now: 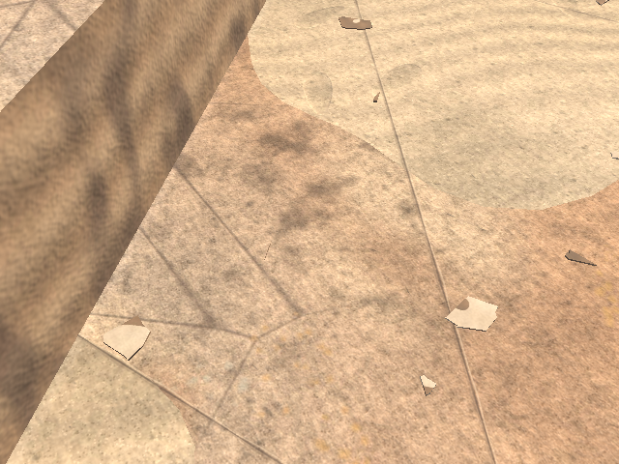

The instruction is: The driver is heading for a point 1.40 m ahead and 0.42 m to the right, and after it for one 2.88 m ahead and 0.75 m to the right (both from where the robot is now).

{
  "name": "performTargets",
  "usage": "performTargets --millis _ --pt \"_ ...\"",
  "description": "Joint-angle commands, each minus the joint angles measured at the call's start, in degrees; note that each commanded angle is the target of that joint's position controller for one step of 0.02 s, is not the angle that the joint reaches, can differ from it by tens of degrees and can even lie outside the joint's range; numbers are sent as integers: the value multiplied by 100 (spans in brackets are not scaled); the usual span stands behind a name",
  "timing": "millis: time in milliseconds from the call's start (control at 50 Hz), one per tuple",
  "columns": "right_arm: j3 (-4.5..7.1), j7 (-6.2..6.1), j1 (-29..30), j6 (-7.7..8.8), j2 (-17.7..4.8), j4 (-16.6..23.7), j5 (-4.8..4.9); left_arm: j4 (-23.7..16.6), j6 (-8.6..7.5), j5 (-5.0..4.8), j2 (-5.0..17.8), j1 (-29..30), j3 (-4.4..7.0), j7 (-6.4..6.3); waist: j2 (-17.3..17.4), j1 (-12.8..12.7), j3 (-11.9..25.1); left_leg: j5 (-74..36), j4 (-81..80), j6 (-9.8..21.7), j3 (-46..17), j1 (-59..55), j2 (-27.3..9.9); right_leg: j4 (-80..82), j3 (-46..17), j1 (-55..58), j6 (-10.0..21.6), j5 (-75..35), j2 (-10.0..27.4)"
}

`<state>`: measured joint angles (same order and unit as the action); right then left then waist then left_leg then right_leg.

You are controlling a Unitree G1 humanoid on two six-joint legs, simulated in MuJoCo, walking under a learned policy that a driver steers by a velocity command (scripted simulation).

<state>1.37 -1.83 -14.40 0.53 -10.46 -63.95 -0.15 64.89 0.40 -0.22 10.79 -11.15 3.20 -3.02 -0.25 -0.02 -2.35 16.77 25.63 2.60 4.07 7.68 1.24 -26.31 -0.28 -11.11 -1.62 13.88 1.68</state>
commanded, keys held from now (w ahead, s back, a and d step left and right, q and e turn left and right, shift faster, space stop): no key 0.20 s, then w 0.02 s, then no key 0.78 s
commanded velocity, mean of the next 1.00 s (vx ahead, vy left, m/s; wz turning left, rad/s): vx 0.01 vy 0.00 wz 0.00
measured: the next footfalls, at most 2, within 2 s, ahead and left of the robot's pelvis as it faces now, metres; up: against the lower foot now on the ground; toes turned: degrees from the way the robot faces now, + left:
right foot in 1.48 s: +0.16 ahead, -0.17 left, +0.00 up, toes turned -4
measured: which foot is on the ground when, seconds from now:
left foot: down 0.00-1.00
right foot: down 0.00-1.00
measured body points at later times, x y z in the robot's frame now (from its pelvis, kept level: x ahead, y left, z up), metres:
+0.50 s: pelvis +0.00 +0.00 +0.00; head +0.01 +0.01 +0.45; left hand +0.00 +0.24 -0.16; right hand +0.00 -0.23 -0.16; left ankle -0.03 +0.09 -0.74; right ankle +0.00 -0.14 -0.74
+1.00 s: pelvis -0.01 +0.01 +0.00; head +0.01 +0.01 +0.45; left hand +0.00 +0.25 -0.16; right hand -0.01 -0.23 -0.15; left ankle -0.03 +0.09 -0.74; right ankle +0.00 -0.14 -0.74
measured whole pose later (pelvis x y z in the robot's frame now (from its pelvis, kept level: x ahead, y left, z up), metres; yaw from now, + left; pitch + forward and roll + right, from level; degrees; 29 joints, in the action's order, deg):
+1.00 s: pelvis -0.01 +0.01 +0.00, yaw +0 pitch -1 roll +0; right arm 1.3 -1.7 -17.5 0.9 -9.6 -62.4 0.0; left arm 65.5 0.1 -0.4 10.3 -13.7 2.3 -3.3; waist -0.4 0.0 -2.1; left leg 16.0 25.1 3.1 4.1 8.6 1.9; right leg -26.0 -0.6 -12.1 -2.1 13.1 2.3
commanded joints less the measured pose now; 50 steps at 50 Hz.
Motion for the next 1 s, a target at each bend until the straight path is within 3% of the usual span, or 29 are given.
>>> performTargets --millis 20,200,220,260,420,1000 --pt "80 -15 -297 40 -534 103 -1 -92 -32 2 530 -198 68 -20 40 -12 -75 -892 -617 54 -451 374 -426 283 -98 93 180 -926 113" --pt "74 -12 -427 54 -496 127 3 -34 -48 0 504 -328 36 -31 51 -9 -98 -757 -702 87 -498 413 -443 314 -100 21 159 -821 124" --pt "75 -22 -544 47 -482 81 5 19 -43 1 441 -432 20 -34 104 2 36 -108 -792 124 -512 347 -425 243 11 46 162 -378 34" --pt "67 -31 -414 51 -478 137 6 -16 -49 10 421 -350 5 -43 131 -14 -288 290 -933 154 -643 637 -494 248 -25 -91 156 -366 57" --pt "60 8 -637 68 -441 134 22 31 -103 -20 463 -513 -9 -14 6 22 -6 -1312 -538 98 -426 237 -387 245 -95 -25 177 -1084 123" --pt "73 -2 -721 64 -422 233 19 -17 -52 -14 461 -558 -16 -44 42 -3 -110 -1013 -649 116 -500 392 -426 285 -96 -40 144 -868 130"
